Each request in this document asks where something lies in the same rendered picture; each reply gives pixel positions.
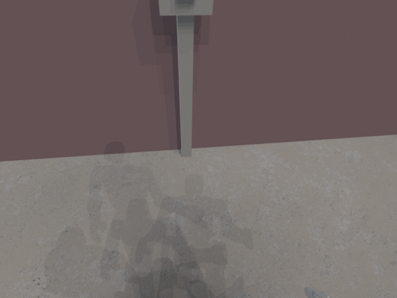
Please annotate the panel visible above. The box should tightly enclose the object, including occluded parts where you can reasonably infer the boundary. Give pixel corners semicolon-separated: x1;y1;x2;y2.
159;0;213;157

